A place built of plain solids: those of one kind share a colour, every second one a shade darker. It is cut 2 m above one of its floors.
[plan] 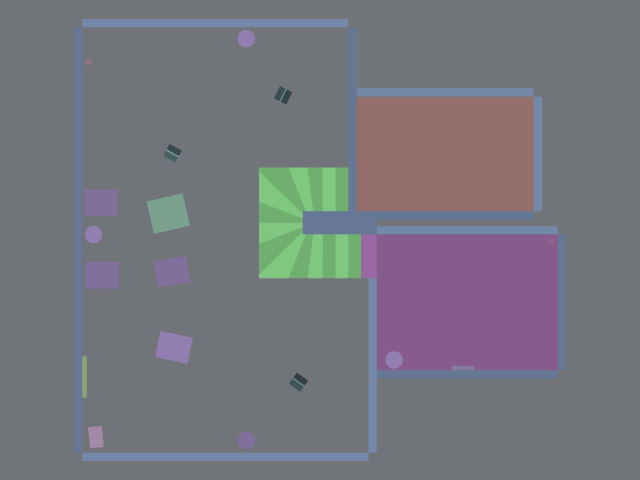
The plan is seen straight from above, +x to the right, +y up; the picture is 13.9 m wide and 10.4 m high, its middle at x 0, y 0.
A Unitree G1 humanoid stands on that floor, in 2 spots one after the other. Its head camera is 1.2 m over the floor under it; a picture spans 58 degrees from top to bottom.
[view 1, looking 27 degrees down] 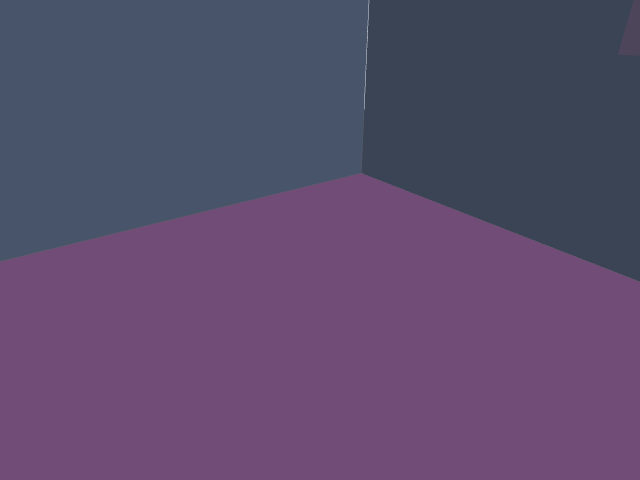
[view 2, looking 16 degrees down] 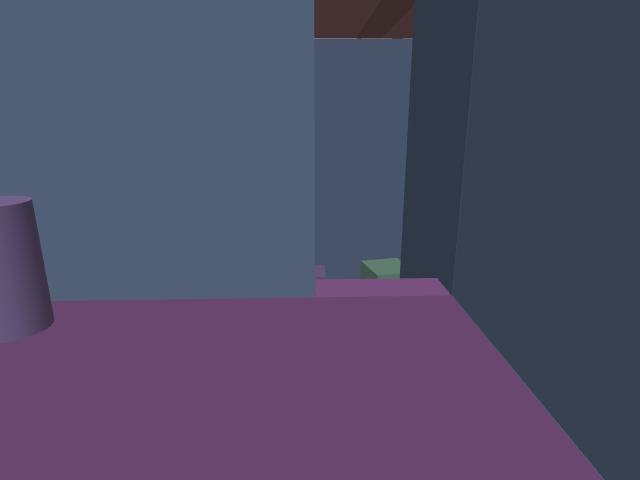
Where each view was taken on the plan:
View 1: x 2.42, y -0.39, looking -36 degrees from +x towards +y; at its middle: floor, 2.64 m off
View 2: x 3.98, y -0.89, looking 178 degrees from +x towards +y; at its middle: wall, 9.51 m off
